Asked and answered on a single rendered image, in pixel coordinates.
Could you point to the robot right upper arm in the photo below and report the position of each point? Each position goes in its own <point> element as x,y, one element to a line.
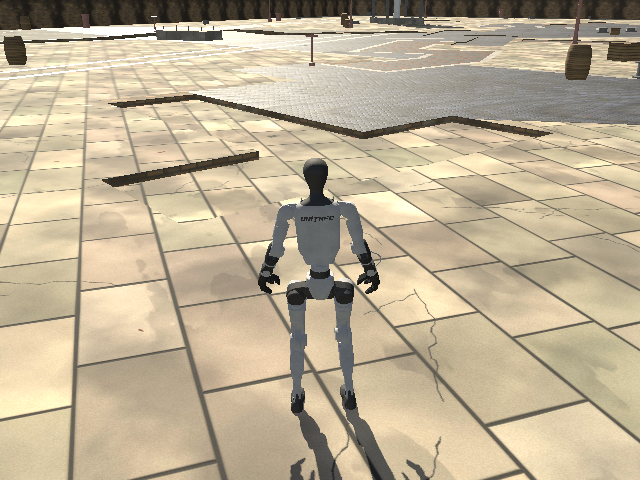
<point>349,211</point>

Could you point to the robot left hand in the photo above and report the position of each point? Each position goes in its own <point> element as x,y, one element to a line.
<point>262,282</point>

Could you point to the robot left upper arm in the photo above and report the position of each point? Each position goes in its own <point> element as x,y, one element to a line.
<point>286,212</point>

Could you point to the right robot thigh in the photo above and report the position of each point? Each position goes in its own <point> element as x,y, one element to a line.
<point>343,300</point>

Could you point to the robot left forearm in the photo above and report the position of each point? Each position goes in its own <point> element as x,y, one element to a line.
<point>269,263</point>

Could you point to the robot left foot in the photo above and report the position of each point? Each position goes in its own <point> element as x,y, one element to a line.
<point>297,404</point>

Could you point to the robot right hand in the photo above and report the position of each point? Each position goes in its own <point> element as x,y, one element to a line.
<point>367,279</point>

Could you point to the robot right forearm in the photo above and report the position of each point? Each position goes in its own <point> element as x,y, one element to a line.
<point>367,261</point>

